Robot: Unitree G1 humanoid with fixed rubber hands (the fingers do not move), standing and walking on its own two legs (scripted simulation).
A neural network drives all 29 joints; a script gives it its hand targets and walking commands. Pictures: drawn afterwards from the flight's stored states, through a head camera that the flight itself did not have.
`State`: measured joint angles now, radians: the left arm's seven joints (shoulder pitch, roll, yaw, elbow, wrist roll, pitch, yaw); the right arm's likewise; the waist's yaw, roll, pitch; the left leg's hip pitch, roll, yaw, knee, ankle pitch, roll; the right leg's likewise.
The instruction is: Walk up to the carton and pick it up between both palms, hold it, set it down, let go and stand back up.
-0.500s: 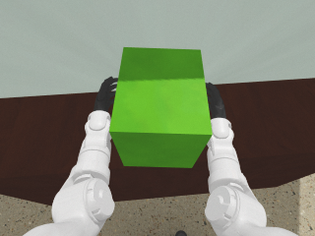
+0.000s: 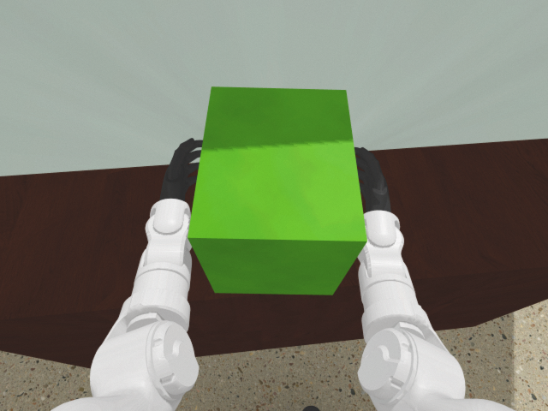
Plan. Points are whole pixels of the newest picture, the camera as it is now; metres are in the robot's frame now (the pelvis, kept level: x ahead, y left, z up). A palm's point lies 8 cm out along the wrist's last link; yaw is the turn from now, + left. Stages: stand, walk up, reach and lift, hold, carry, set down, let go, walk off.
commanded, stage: reach and lift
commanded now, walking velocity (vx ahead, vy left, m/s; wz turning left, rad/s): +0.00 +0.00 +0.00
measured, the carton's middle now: (276, 198) +0.42 -0.02 +0.00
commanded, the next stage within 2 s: none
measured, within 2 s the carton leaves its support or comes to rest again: leaves its support in 0.36 s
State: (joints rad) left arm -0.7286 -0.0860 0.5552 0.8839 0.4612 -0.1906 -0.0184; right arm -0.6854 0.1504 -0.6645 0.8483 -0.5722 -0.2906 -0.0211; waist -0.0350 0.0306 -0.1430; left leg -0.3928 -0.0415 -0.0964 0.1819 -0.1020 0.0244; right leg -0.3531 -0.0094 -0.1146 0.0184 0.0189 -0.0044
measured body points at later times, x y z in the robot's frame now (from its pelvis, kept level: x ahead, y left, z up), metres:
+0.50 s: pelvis -0.01 +0.00 +0.00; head +0.05 -0.01 +0.45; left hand +0.42 +0.11 +0.06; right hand +0.39 -0.18 +0.05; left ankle -0.04 +0.10 -0.75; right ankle -0.01 -0.12 -0.75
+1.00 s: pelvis -0.03 -0.01 +0.00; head -0.04 +0.00 +0.45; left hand +0.38 +0.12 +0.11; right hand +0.35 -0.18 +0.10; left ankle -0.04 +0.10 -0.75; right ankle -0.01 -0.12 -0.75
